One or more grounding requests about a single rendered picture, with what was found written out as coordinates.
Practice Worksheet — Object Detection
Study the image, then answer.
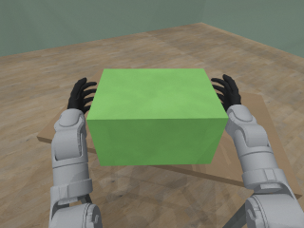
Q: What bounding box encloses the right robot forearm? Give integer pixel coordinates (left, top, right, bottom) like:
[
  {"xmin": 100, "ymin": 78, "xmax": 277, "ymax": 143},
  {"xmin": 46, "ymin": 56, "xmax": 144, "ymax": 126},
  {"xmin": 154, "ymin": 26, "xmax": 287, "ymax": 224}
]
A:
[{"xmin": 224, "ymin": 104, "xmax": 304, "ymax": 217}]

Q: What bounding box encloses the carton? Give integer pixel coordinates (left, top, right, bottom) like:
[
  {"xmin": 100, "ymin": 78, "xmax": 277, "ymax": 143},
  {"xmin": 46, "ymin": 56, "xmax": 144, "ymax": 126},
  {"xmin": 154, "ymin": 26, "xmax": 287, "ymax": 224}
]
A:
[{"xmin": 86, "ymin": 68, "xmax": 229, "ymax": 166}]

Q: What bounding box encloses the left robot forearm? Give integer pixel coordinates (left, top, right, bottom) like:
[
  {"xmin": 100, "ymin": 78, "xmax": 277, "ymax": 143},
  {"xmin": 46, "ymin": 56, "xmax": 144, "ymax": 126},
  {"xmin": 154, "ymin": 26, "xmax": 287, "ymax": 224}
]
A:
[{"xmin": 48, "ymin": 108, "xmax": 93, "ymax": 228}]

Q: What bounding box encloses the table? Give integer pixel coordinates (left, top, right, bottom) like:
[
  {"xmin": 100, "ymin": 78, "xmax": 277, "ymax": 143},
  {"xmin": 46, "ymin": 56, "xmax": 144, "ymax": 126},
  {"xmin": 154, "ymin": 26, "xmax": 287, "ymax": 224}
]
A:
[{"xmin": 36, "ymin": 69, "xmax": 303, "ymax": 228}]

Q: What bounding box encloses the right robot upper arm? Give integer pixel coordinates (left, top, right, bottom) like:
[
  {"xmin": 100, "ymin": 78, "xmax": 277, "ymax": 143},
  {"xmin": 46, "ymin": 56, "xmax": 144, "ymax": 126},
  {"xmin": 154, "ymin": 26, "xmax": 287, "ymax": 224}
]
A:
[{"xmin": 245, "ymin": 194, "xmax": 304, "ymax": 228}]

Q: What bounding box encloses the right robot hand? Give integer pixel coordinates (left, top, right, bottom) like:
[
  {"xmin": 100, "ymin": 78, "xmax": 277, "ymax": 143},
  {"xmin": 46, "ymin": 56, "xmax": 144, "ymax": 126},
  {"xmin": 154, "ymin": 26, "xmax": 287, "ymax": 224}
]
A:
[{"xmin": 211, "ymin": 74, "xmax": 241, "ymax": 112}]

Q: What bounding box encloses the left robot hand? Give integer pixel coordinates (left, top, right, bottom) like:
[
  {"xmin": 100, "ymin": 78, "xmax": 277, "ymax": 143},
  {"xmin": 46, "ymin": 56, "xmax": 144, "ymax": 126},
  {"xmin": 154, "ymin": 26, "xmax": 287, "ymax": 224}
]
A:
[{"xmin": 67, "ymin": 77, "xmax": 97, "ymax": 115}]

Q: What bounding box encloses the left robot upper arm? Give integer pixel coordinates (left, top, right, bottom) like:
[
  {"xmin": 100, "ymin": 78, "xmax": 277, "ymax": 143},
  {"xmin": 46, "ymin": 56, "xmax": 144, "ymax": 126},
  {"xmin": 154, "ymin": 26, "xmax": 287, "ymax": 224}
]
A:
[{"xmin": 49, "ymin": 202, "xmax": 103, "ymax": 228}]

